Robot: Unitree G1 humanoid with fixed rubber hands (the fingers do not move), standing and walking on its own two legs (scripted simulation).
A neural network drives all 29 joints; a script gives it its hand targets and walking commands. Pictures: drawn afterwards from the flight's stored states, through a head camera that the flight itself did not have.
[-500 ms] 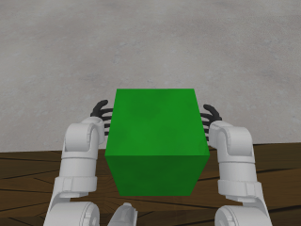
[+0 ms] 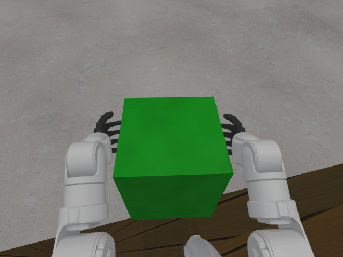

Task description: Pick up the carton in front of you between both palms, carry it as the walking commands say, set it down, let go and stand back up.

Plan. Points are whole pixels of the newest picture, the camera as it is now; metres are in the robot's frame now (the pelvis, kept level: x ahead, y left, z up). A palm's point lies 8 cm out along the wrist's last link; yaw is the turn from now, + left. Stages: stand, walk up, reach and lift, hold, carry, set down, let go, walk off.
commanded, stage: carry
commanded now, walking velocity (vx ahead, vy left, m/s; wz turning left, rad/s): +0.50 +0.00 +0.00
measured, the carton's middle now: (170, 161) +0.35 -0.03 +0.01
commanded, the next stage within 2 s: none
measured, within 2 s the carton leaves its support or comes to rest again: neither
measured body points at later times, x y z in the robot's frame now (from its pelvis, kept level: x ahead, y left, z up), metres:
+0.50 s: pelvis +0.38 -0.01 -0.15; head +0.40 -0.01 +0.30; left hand +0.74 +0.17 -0.03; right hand +0.75 -0.13 -0.04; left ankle +0.48 +0.06 -0.88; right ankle +0.21 -0.08 -0.76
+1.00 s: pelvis +0.72 -0.02 -0.27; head +0.77 -0.02 +0.18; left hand +1.11 +0.13 -0.17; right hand +1.11 -0.18 -0.17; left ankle +0.62 +0.09 -0.88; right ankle +0.80 -0.08 -1.00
